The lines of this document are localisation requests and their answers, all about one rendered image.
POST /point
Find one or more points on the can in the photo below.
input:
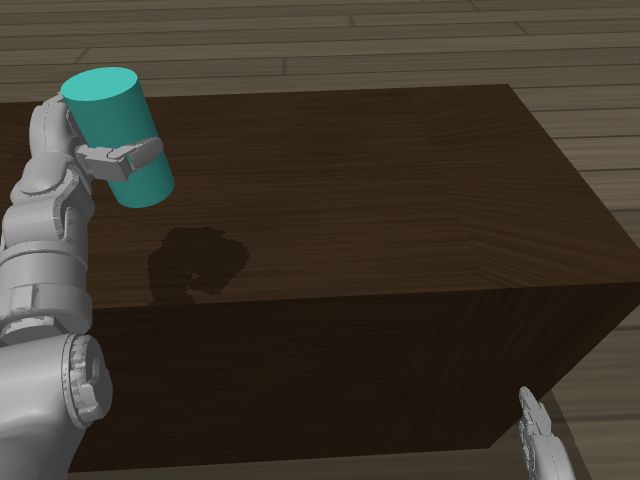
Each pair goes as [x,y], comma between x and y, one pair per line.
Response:
[110,109]

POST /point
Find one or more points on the left robot arm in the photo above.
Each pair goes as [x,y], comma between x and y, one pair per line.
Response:
[53,378]

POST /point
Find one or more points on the right robot hand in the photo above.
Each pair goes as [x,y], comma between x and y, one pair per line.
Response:
[544,454]

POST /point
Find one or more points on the left robot hand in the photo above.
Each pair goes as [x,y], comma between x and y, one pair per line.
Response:
[54,129]

